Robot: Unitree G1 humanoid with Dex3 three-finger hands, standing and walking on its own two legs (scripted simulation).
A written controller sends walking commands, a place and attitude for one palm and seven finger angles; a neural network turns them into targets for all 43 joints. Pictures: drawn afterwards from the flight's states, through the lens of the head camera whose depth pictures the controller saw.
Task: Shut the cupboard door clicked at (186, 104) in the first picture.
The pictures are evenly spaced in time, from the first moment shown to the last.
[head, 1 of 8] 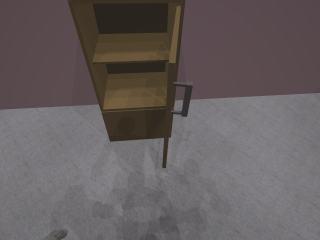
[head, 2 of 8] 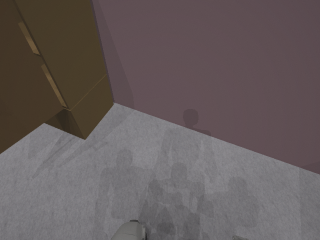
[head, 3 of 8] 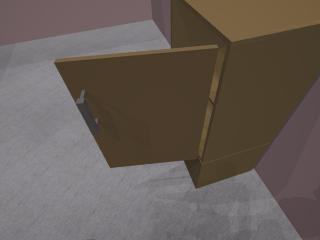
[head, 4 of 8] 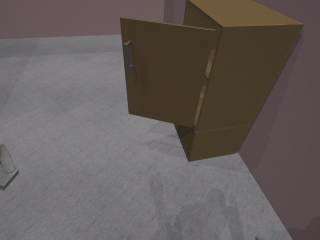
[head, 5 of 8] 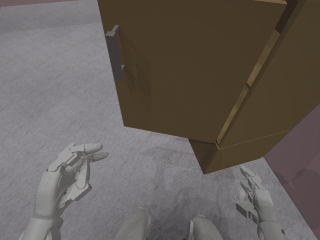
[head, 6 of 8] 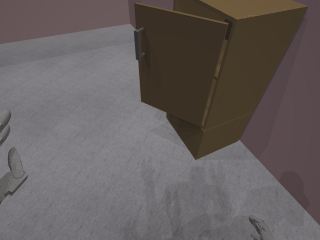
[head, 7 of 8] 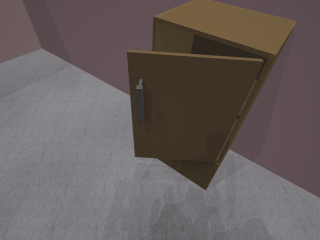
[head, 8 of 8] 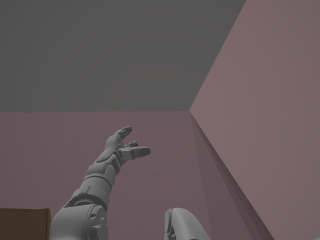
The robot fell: yes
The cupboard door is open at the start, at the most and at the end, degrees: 78 78 33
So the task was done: no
